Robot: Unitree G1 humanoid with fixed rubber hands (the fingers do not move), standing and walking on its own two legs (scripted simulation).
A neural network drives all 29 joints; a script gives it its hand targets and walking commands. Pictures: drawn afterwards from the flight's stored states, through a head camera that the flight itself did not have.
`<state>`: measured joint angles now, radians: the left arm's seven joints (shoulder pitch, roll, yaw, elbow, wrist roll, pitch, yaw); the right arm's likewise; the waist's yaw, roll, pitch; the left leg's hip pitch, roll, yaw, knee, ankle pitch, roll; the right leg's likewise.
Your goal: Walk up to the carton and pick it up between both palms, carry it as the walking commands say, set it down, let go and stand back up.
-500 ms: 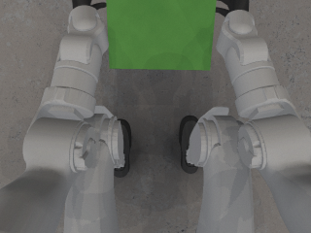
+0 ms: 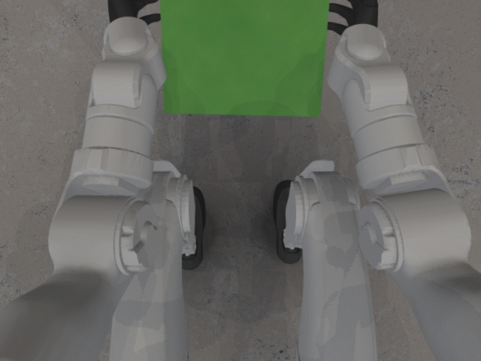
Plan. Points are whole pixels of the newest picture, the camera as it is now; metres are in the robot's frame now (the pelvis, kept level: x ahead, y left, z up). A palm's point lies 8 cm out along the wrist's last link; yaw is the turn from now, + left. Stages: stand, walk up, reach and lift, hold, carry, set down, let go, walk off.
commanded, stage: reach and lift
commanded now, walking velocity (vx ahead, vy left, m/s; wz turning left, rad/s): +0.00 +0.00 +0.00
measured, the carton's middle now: (241, 62) +0.53 +0.00 -0.19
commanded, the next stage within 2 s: none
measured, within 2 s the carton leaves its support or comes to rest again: neither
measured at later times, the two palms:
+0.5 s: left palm out of the picture +0.52 +0.14 +0.01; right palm (389, 7) +0.51 -0.14 +0.00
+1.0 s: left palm out of the picture +0.51 +0.15 +0.10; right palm out of the picture +0.51 -0.14 +0.10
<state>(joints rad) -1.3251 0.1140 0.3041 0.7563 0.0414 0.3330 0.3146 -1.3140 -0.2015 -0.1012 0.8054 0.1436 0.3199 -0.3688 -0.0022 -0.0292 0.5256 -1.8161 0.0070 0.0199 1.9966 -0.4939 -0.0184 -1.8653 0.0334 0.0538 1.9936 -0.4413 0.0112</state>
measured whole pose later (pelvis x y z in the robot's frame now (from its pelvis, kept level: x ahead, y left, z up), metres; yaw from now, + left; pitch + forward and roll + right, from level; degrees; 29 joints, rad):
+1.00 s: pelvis +0.08 +0.00 +0.14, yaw +0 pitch +37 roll +2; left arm -0.84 -0.11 0.52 0.73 0.30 0.36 0.14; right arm -0.82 0.03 -0.32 0.79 -0.20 0.38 -0.19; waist 0.00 -0.04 -0.28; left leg -1.66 -0.02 0.02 1.49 -0.49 -0.01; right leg -1.70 0.04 0.07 1.50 -0.45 0.02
